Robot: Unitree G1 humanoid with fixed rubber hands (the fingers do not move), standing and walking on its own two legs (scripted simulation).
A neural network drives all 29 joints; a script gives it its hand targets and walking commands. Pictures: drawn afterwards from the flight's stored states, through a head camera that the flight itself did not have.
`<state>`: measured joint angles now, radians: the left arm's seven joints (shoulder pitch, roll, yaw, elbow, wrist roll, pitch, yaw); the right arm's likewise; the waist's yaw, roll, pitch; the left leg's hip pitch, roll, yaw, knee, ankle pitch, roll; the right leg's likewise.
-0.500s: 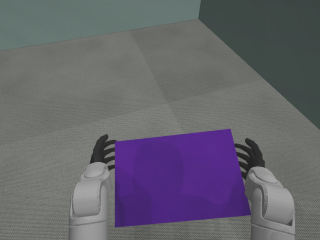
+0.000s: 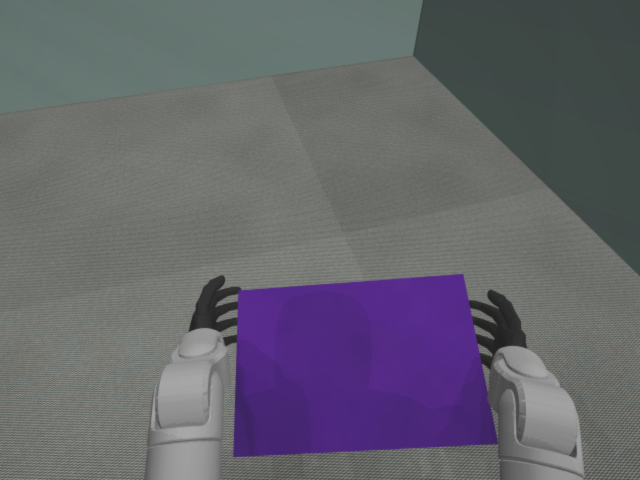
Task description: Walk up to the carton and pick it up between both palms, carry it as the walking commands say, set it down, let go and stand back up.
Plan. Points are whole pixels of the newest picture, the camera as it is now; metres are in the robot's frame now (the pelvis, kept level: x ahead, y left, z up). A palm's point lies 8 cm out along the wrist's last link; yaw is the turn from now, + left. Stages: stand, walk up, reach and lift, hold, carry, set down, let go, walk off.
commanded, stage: carry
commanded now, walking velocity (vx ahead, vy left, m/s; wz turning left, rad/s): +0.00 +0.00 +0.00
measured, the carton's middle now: (355, 367) +0.28 -0.01 -0.05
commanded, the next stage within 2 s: none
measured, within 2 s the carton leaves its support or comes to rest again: neither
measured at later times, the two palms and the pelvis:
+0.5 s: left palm (233, 262) +0.36 +0.16 +0.07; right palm (511, 286) +0.34 -0.19 +0.07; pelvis +0.08 +0.00 +0.01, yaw -1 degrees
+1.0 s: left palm (230, 282) +0.34 +0.16 +0.05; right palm (505, 305) +0.33 -0.19 +0.05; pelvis +0.07 +0.00 +0.01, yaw -1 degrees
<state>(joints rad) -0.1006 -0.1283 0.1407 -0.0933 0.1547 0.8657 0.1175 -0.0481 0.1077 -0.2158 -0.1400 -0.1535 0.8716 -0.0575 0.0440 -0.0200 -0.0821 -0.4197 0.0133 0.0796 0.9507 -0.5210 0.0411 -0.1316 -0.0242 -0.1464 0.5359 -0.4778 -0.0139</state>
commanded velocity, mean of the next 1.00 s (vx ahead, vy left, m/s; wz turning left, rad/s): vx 0.00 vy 0.00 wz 0.00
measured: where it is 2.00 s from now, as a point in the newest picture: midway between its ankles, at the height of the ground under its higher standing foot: outside the picture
